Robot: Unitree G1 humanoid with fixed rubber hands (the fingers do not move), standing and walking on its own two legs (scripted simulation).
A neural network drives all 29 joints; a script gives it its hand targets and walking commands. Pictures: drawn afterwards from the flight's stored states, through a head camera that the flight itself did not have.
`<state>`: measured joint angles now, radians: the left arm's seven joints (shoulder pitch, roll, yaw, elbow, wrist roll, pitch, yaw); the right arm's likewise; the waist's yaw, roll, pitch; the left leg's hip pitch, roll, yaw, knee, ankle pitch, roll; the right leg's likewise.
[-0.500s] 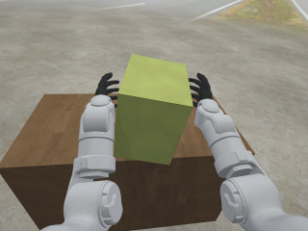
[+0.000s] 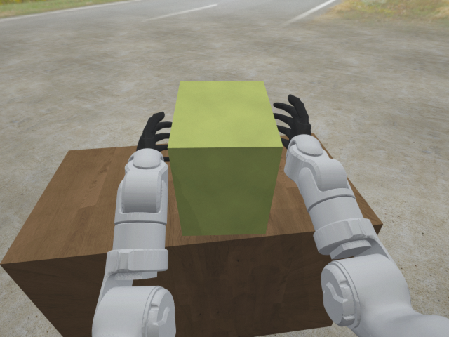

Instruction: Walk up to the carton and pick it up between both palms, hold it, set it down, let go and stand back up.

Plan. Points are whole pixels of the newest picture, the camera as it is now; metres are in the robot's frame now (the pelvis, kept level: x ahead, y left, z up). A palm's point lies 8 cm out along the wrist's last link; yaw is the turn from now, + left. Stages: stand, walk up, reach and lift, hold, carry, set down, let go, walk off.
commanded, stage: hold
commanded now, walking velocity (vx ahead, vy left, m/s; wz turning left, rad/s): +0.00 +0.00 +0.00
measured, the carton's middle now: (223, 157) +0.42 +0.01 +0.17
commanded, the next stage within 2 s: set down in 0.14 s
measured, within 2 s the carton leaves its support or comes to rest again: neither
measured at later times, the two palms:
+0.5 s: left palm (141, 177) +0.33 +0.14 +0.20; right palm (299, 155) +0.33 -0.11 +0.23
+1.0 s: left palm (177, 174) +0.40 +0.10 +0.14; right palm (305, 162) +0.40 -0.16 +0.16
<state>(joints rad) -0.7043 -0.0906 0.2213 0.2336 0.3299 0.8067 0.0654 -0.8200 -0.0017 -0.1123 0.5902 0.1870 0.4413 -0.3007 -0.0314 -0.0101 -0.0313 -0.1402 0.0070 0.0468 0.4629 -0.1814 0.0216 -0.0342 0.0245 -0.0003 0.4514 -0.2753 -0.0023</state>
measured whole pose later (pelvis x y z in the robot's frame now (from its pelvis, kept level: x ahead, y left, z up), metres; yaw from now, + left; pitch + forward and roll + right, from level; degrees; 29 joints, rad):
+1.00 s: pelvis +0.01 -0.01 +0.00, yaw +0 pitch -6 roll +0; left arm -0.78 -0.13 0.31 0.59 0.38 0.49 0.07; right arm -0.83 0.06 -0.42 0.90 0.01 -0.02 -0.12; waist -0.03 -0.08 0.06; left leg -0.15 0.01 0.05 0.43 -0.17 0.01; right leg -0.07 0.02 0.00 0.45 -0.28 -0.02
